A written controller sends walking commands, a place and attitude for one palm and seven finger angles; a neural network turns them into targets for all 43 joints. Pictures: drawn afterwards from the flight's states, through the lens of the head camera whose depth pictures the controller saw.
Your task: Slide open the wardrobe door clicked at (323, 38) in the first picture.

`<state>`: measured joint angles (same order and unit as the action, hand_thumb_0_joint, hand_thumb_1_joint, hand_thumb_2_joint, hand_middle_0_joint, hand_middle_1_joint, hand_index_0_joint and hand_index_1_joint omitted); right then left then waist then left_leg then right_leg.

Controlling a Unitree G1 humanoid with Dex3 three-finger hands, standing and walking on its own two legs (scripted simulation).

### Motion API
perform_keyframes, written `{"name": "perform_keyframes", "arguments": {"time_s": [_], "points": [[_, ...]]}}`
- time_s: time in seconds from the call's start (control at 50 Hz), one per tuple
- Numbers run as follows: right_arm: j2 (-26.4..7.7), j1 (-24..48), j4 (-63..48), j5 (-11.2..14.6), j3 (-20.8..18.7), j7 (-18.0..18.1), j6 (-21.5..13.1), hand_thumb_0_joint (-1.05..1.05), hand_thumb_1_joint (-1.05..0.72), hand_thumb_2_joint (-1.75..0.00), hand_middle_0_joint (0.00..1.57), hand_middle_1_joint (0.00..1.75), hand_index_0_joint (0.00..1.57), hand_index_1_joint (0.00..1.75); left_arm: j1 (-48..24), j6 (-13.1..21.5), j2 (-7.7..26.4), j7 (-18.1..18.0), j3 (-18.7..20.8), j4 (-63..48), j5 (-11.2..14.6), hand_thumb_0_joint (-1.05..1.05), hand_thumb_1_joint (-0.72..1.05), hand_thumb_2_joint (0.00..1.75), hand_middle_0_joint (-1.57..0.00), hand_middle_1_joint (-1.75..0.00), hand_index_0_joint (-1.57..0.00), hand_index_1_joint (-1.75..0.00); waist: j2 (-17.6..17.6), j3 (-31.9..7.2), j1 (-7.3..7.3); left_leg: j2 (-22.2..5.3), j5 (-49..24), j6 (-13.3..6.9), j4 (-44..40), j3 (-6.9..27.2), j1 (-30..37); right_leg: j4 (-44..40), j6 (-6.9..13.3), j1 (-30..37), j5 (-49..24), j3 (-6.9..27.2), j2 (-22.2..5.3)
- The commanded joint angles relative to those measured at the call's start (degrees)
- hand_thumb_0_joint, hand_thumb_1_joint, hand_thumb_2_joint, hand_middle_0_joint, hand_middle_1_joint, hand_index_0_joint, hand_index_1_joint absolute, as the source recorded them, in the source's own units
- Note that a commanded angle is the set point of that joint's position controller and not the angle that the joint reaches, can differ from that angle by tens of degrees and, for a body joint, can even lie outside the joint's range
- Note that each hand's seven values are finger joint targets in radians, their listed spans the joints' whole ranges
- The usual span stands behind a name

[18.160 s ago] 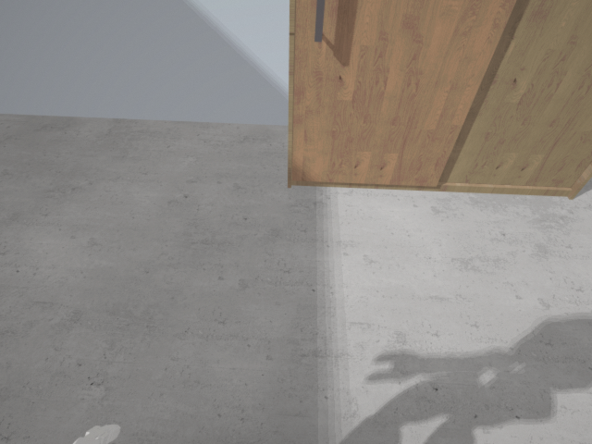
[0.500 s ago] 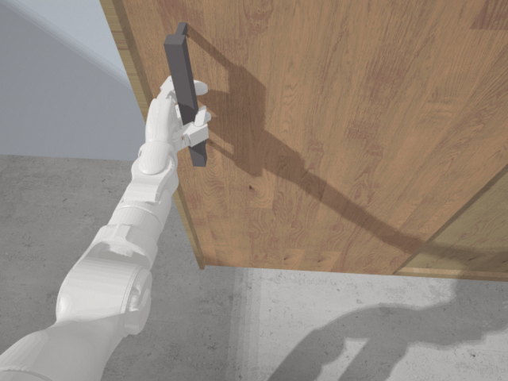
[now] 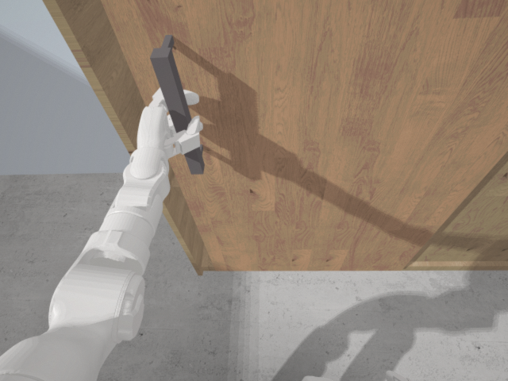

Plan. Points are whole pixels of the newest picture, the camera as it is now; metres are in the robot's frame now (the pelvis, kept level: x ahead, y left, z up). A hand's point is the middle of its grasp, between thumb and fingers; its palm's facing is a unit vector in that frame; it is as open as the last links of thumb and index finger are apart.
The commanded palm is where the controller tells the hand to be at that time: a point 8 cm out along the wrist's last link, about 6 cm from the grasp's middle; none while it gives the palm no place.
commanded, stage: step sideways, sliding the door along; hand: left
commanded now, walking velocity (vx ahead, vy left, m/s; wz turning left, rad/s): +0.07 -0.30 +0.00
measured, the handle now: (185, 113) +0.52 +0.13 +0.12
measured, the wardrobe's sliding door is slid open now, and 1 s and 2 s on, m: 0.06 0.25 0.48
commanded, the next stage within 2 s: none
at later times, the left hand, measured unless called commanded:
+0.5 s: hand (228, 132) +0.47 +0.05 +0.12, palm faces +0.26 -0.95 -0.15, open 6.5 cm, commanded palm +0.44 +0.04 +0.13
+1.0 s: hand (316, 130) +0.47 -0.09 +0.12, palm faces +0.27 -0.94 -0.20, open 6.3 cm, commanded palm +0.44 -0.11 +0.13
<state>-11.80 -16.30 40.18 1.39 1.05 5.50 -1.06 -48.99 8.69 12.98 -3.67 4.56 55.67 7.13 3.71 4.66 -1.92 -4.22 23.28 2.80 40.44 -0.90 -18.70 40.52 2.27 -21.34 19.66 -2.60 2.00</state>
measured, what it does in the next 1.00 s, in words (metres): steps to the right: left foot, then right foot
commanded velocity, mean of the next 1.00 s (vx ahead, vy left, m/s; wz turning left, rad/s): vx -0.19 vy -0.28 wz -0.13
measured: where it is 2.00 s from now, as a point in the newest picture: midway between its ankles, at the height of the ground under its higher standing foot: outside the picture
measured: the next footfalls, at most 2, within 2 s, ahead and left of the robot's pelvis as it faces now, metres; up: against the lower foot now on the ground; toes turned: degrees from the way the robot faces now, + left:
left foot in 0.28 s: +0.06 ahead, +0.12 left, +0.00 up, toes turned +11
right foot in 0.44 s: +0.12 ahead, -0.21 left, +0.00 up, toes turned -1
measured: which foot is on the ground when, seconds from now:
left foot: down 0.00-0.02, up 0.04-0.26, down 0.28-0.48, up 0.50-0.62, down 0.64-0.88, up 0.90-1.00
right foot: down 0.00-0.28, up 0.30-0.42, down 0.44-0.64, up 0.66-0.82, down 0.84-1.00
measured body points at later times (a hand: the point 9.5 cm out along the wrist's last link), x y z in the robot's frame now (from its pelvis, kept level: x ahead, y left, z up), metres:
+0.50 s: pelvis +0.03 -0.13 +0.00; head +0.11 -0.16 +0.44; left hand +0.45 +0.10 +0.13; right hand +0.19 -0.35 -0.14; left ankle +0.02 +0.10 -0.71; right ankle +0.08 -0.21 -0.72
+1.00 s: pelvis +0.08 -0.28 +0.01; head +0.19 -0.30 +0.45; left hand +0.45 -0.04 +0.13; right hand +0.33 -0.45 -0.11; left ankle +0.02 -0.11 -0.68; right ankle +0.17 -0.35 -0.71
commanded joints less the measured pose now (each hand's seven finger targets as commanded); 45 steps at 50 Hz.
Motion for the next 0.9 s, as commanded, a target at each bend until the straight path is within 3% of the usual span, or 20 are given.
{"name": "perform_keyframes", "arguments": {"time_s": [0.0, 0.02, 0.06, 0.14, 0.2, 0.24, 0.26, 0.28, 0.3, 0.38, 0.44, 0.48, 0.54, 0.58, 0.6, 0.62, 0.66, 0.8, 0.86, 0.88], "points": [[-8.73, 2.07, -5.68, 0.61, -3.88, 1.33, -2.15, 0.00, -0.90, -0.90, 0.20, 0.30, 0.20, 0.30, -28.81, 4.21, 8.10, 0.97, 0.81, -16.53, -3.22, 0.00, 0.90, 0.90, -0.45, -1.40, -0.45, -1.40, -20.04, -24.43, -0.15, 2.12, -0.28, -2.18, 17.49, -3.07, -9.38, -15.39, 9.25, 26.81, -35.06, 19.73, -16.83], [-9.65, 4.22, -5.69, 0.75, -4.21, 1.75, -2.80, 0.00, -0.90, -0.90, 0.20, 0.30, 0.20, 0.30, -26.23, 2.76, 9.77, 0.52, 2.50, -14.86, -3.68, 0.00, 0.90, 0.90, -0.45, -1.40, -0.45, -1.40, -20.89, -21.44, 1.75, 4.65, 12.84, -2.00, 25.95, 0.10, -16.22, -16.17, 13.51, 27.46, -42.18, 26.00, -21.17], [-8.94, 4.76, -4.60, 0.04, -3.90, 1.50, -3.38, 0.00, -0.90, -0.90, 0.20, 0.30, 0.20, 0.30, -28.30, 1.25, 7.31, 0.38, 1.08, -18.74, -3.70, 0.00, 0.90, 0.90, -0.45, -1.40, -0.45, -1.40, -16.24, -19.13, 2.22, 1.96, 11.70, -1.84, 30.02, 1.99, -15.95, -12.86, 13.26, 26.78, -50.27, 21.97, -20.13], [-6.38, 4.66, -4.60, -1.33, -2.49, 2.15, -3.72, 0.00, -0.90, -0.90, 0.20, 0.30, 0.20, 0.30, -27.36, 3.70, 7.07, -0.40, 1.44, -24.49, -4.82, 0.00, 0.90, 0.90, -0.45, -1.40, -0.45, -1.40, -11.95, -21.50, 1.05, 0.83, 0.87, -0.46, 6.52, -4.63, -7.45, -8.58, 8.55, 27.61, -55.72, 9.32, -14.80], [-6.41, 4.18, -5.67, -1.09, -2.87, 2.83, -3.88, 0.00, -0.90, -0.90, 0.20, 0.30, 0.20, 0.30, -27.81, 5.17, 5.99, -0.55, -1.03, -31.54, -4.48, 0.00, 0.90, 0.90, -0.45, -1.40, -0.45, -1.40, -9.73, -26.82, 0.59, -0.57, -12.66, -0.90, -9.32, -7.40, 3.97, -4.00, 3.40, 25.39, -56.37, 8.01, -12.49], [-8.90, 3.32, -6.13, -0.46, -3.94, 2.61, -4.00, 0.00, -0.90, -0.90, 0.20, 0.30, 0.20, 0.30, -27.65, 5.79, 1.73, -0.05, -5.43, -36.60, -2.78, 0.00, 0.90, 0.90, -0.45, -1.40, -0.45, -1.40, 3.59, -31.80, -1.71, -15.05, -49.58, -9.04, -17.82, 8.35, 33.18, 10.82, -5.67, 0.67, -32.33, 3.68, -5.42], [-8.60, 4.26, -6.46, -0.13, -4.01, 1.23, -3.92, 0.00, -0.90, -0.90, 0.20, 0.30, 0.20, 0.30, -28.75, 6.30, -1.42, 0.38, -6.86, -39.26, -1.81, 0.00, 0.90, 0.90, -0.45, -1.40, -0.45, -1.40, 15.19, -33.91, -1.61, -27.39, -75.46, -16.39, -10.24, 21.18, 46.15, 22.98, -6.42, -15.62, 8.47, 7.40, -1.22], [-7.32, 6.71, -5.83, -0.16, -3.12, -0.71, -4.24, 0.00, -0.90, -0.90, 0.20, 0.30, 0.20, 0.30, -28.21, 6.31, -2.49, 0.44, -6.01, -37.88, -2.33, 0.00, 0.90, 0.90, -0.45, -1.40, -0.45, -1.40, 10.85, -31.70, -0.42, -29.27, -69.79, -16.80, -9.27, 20.01, 45.71, 26.06, -3.07, -16.62, 14.77, 13.18, -3.18], [-8.81, 7.15, -6.57, 0.13, -3.80, -1.51, -3.55, 0.00, -0.90, -0.90, 0.20, 0.30, 0.20, 0.30, -27.28, 5.08, -3.30, 0.64, -6.83, -35.93, -2.79, 0.00, 0.90, 0.90, -0.45, -1.40, -0.45, -1.40, 5.21, -26.39, -0.62, -28.27, -62.95, -15.14, -10.12, 16.52, 39.91, 19.85, -1.72, -16.75, 13.11, 13.39, -4.78], [-9.07, 6.22, -8.16, 0.57, -4.11, -0.99, -3.46, 0.00, -0.90, -0.90, 0.20, 0.30, 0.20, 0.30, -24.47, 3.85, -2.03, 0.83, -8.20, -40.08, -3.05, 0.00, 0.90, 0.90, -0.45, -1.40, -0.45, -1.40, 9.84, -24.93, -1.26, -19.38, -49.52, -8.17, -6.48, 1.42, 26.02, -3.59, -1.75, 1.90, 2.11, 2.87, -3.98], [-7.86, 6.92, -10.32, 2.51, -3.51, -0.10, -3.94, 0.00, -0.90, -0.90, 0.20, 0.30, 0.20, 0.30, -23.07, 2.82, -2.46, 0.50, -10.86, -43.88, -3.75, 0.00, 0.90, 0.90, -0.45, -1.40, -0.45, -1.40, -4.85, -28.67, -2.29, -5.15, -25.12, -2.08, 2.82, -7.93, 12.48, -15.37, -0.88, 19.81, -32.10, 1.81, -6.34], [-5.75, 10.82, -10.21, 2.41, -2.95, 0.87, -4.16, 0.00, -0.90, -0.90, 0.20, 0.30, 0.20, 0.30, -20.64, 0.98, -1.92, 0.38, -10.91, -41.15, -4.49, 0.00, 0.90, 0.90, -0.45, -1.40, -0.45, -1.40, -18.49, -24.94, 0.72, 2.36, 7.43, -2.01, 17.90, -3.39, -1.42, -15.03, 6.20, 19.92, -46.80, 11.74, -16.61], [-3.73, 9.97, -7.75, 1.12, -1.37, 1.02, -6.71, 0.00, -0.90, -0.90, 0.20, 0.30, 0.20, 0.30, -24.17, 1.69, -5.51, -0.32, -14.45, -48.59, -3.97, 0.00, 0.90, 0.90, -0.45, -1.40, -0.45, -1.40, -8.78, -22.10, -0.43, -1.01, 7.42, -1.00, 4.80, -0.27, -1.65, -7.86, 6.79, 22.50, -64.33, 10.47, -17.30], [-4.78, 7.26, -6.66, 0.68, -2.07, 1.00, -7.41, 0.00, -0.90, -0.90, 0.20, 0.30, 0.20, 0.30, -23.35, 3.25, -6.66, -0.94, -16.55, -51.77, -3.82, 0.00, 0.90, 0.90, -0.45, -1.40, -0.45, -1.40, -5.19, -26.14, -2.16, -7.20, -24.79, -2.19, -16.96, 0.13, 12.51, 5.65, 1.46, 19.57, -62.59, 3.86, -12.51], [-6.78, 6.83, -7.47, 0.27, -3.24, 0.55, -7.03, 0.00, -0.90, -0.90, 0.20, 0.30, 0.20, 0.30, -22.64, 3.94, -7.39, -0.67, -17.33, -53.11, -3.23, 0.00, 0.90, 0.90, -0.45, -1.40, -0.45, -1.40, 5.51, -29.26, -1.99, -17.00, -68.61, -7.00, -16.07, 9.31, 32.45, 12.65, -3.41, 1.79, -33.95, 1.08, -6.48], [-7.45, 7.88, -8.80, 0.59, -3.35, -1.39, -6.25, 0.00, -0.90, -0.90, 0.20, 0.30, 0.20, 0.30, -23.05, 4.65, -8.87, 0.03, -18.22, -54.33, -3.22, 0.00, 0.90, 0.90, -0.45, -1.40, -0.45, -1.40, 13.63, -31.29, -0.37, -25.63, -92.99, -11.98, -8.26, 16.97, 45.32, 18.52, -3.31, -12.90, 8.01, 4.50, -3.81], [-7.91, 8.29, -9.39, 0.59, -4.17, -3.75, -5.85, 0.00, -0.90, -0.90, 0.20, 0.30, 0.20, 0.30, -21.67, 2.92, -11.89, 0.74, -16.92, -48.76, -4.37, 0.00, 0.90, 0.90, -0.45, -1.40, -0.45, -1.40, 10.20, -26.51, -0.23, -23.93, -78.48, -12.15, -7.79, 8.38, 47.71, 13.93, -1.73, -19.25, 10.32, 7.60, -3.51], [-6.19, 8.76, -13.54, 1.73, -3.38, -3.08, -6.86, 0.00, -0.90, -0.90, 0.20, 0.30, 0.20, 0.30, -17.56, 3.61, -8.53, 2.00, -16.95, -55.50, -5.69, 0.00, 0.90, 0.90, -0.45, -1.40, -0.45, -1.40, 5.47, -27.86, -0.47, -13.19, -52.17, -4.22, 1.11, -4.74, 28.62, -11.44, -3.52, 10.11, -22.45, -1.68, -1.28], [-3.48, 13.32, -13.03, 1.96, -2.78, -1.60, -6.50, 0.00, -0.90, -0.90, 0.20, 0.30, 0.20, 0.30, -7.70, 2.67, -3.57, 0.88, -14.41, -54.38, -6.60, 0.00, 0.90, 0.90, -0.45, -1.40, -0.45, -1.40, -15.20, -26.52, 1.78, 1.96, 9.21, -1.64, 15.77, -4.39, 0.85, -11.16, 4.50, 23.88, -78.71, 15.42, -17.82], [-4.70, 12.58, -13.00, 1.70, -3.82, -1.31, -6.33, 0.00, -0.90, -0.90, 0.20, 0.30, 0.20, 0.30, -3.24, 2.17, -1.93, 1.03, -12.97, -56.02, -6.06, 0.00, 0.90, 0.90, -0.45, -1.40, -0.45, -1.40, -21.33, -28.81, 3.21, 2.68, 15.78, 0.39, 22.59, -0.53, -1.60, -10.16, 5.35, 25.76, -79.38, 18.92, -18.88]]}}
